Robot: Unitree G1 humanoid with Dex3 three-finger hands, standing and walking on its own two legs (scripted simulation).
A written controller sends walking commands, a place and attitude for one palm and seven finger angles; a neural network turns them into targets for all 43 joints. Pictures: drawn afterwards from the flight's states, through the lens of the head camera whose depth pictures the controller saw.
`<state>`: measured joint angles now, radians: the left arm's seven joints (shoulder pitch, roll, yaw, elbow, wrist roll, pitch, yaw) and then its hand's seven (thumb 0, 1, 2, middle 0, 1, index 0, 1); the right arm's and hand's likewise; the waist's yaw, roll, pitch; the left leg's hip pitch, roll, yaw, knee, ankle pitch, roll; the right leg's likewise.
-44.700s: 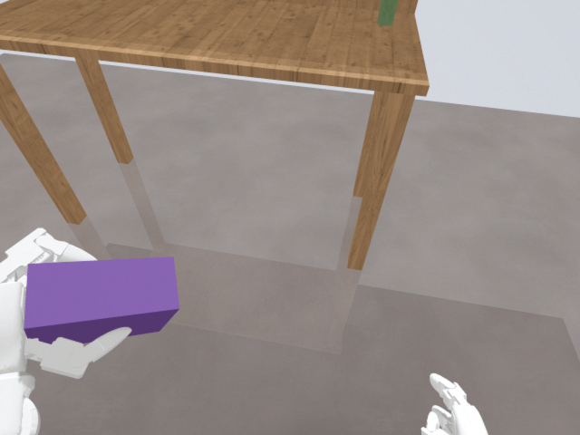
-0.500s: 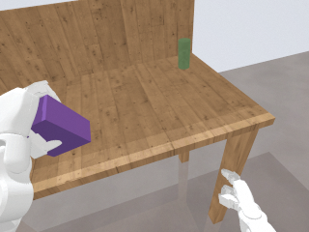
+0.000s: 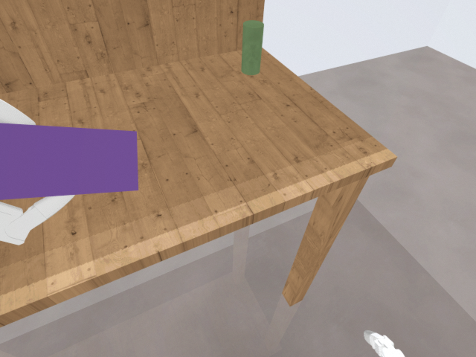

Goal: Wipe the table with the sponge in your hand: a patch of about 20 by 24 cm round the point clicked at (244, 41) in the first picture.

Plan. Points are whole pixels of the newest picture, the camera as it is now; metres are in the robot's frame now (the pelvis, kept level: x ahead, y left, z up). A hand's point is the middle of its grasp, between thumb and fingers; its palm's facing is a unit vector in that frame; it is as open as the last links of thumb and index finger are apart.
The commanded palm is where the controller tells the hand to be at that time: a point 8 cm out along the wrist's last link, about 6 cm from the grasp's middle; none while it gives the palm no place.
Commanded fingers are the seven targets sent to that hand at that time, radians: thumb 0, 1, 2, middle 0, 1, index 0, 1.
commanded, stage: step back with the hand held close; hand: left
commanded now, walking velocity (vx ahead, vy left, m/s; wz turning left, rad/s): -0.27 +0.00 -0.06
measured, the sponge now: (78, 162) +0.25 +0.19 +0.27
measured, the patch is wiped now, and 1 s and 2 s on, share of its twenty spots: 1.00 1.00 1.00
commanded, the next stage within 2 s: stop stepping back and stand still in 0.92 s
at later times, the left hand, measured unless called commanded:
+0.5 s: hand out of the picture +0.17 +0.25 +0.31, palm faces +0.60 -0.76 -0.25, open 9.9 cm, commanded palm +0.11 +0.28 +0.30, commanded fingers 0.00 0.10 1.30 -1.20 -1.60 -1.20 -1.60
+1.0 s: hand out of the picture +0.04 +0.23 +0.29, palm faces +0.49 -0.82 -0.29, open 9.9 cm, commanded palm -0.02 +0.27 +0.30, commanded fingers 0.00 0.10 1.30 -1.20 -1.60 -1.20 -1.60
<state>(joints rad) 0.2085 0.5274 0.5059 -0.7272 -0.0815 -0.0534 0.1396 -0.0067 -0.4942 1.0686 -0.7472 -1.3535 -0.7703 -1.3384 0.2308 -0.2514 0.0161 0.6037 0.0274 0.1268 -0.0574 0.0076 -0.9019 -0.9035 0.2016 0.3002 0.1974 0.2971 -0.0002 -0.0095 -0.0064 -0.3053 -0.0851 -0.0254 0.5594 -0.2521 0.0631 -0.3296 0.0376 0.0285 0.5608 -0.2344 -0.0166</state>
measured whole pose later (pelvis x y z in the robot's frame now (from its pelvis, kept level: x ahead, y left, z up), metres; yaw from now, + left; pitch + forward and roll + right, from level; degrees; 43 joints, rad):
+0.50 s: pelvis -0.06 +0.00 -0.01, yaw -2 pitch +1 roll -2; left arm 0.08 0.46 0.55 -0.58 -0.07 -0.14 0.17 -0.01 -0.50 1.07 -0.75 -1.35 -0.77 -1.34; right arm 0.17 -0.19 0.03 0.60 0.03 0.02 -0.05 0.01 -0.90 -0.90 0.20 0.30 0.20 0.30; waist 0.03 0.04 -0.04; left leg -0.45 -0.04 -0.01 0.60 -0.18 0.06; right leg -0.32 0.05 0.05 0.57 -0.27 0.00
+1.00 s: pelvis -0.20 +0.00 -0.01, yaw -3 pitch +2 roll -2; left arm 0.15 0.45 0.52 -0.68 -0.08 -0.11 0.16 -0.01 -0.49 1.07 -0.74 -1.36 -0.77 -1.35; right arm 0.18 -0.17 0.03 0.59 0.02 -0.01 -0.02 0.01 -0.90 -0.90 0.20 0.30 0.20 0.30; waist 0.01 0.02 -0.01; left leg -0.50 0.04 0.00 0.55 -0.10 0.00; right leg -0.27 0.04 0.03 0.53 -0.28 0.00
